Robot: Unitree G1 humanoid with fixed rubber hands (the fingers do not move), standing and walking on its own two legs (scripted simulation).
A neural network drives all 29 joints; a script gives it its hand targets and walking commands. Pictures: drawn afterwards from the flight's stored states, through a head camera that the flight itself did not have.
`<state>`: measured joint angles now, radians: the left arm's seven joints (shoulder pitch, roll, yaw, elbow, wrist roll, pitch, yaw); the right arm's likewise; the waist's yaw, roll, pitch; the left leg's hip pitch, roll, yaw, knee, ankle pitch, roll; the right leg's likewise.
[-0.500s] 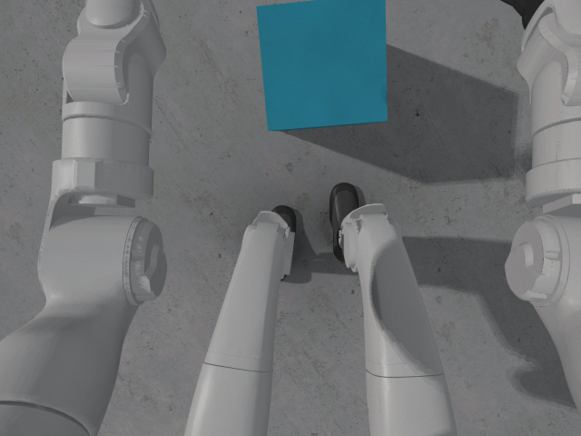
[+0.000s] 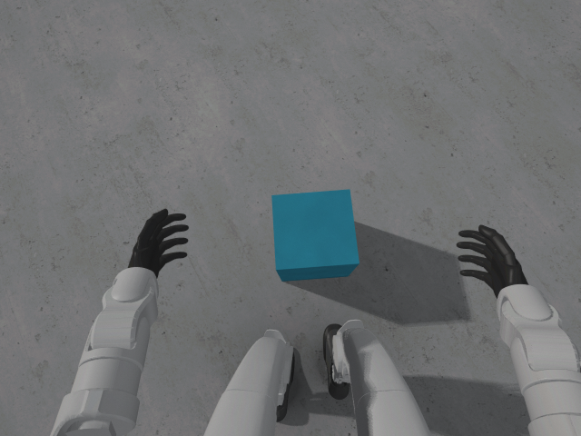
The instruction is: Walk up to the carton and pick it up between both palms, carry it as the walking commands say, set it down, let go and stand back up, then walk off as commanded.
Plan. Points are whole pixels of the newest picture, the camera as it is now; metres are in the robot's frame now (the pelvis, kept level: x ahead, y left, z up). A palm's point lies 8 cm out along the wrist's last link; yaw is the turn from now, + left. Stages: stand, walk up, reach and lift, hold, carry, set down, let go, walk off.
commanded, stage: let go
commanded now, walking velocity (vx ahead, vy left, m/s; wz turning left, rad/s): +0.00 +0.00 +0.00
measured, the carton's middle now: (313, 239) +0.47 -0.01 -0.59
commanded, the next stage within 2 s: stand in 0.80 s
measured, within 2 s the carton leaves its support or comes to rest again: neither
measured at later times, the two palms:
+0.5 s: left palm (109, 323) +0.23 +0.24 -0.01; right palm (544, 343) +0.21 -0.25 -0.01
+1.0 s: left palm (103, 327) +0.23 +0.26 -0.03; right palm (555, 304) +0.25 -0.25 +0.02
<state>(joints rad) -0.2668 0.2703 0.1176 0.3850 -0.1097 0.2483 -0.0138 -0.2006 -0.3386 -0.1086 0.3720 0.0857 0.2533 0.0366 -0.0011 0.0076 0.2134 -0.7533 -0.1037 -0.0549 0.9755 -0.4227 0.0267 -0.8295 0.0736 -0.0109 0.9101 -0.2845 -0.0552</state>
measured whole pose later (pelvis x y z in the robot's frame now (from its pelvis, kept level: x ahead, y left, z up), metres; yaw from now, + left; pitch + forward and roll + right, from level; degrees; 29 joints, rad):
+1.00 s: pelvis +0.07 +0.00 +0.05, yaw +1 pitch -4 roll -1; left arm 0.15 0.25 0.05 0.68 -0.02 0.03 -0.04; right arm 0.23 -0.29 -0.06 0.39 0.07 0.05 0.02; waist 0.00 0.02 -0.01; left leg -0.16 -0.06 -0.07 0.64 -0.41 0.04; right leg -0.23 0.08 -0.01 0.60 -0.30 -0.05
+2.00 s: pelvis +0.06 +0.00 +0.05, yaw +1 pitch -5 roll -1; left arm 0.15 0.25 0.05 0.84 -0.02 -0.04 -0.02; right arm 0.29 -0.29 -0.06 0.44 0.07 -0.01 -0.02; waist 0.00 0.02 -0.04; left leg -0.16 -0.06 -0.07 0.64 -0.40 0.04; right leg -0.24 0.08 -0.02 0.61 -0.29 -0.07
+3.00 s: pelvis +0.03 -0.01 +0.05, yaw +1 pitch -7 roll +0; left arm 0.15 0.26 0.05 0.95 -0.02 0.00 -0.02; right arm 0.29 -0.29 -0.06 0.58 0.07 0.01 -0.02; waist 0.00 0.03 0.07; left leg -0.17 -0.06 -0.07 0.64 -0.35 0.03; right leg -0.24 0.08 -0.02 0.59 -0.23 -0.07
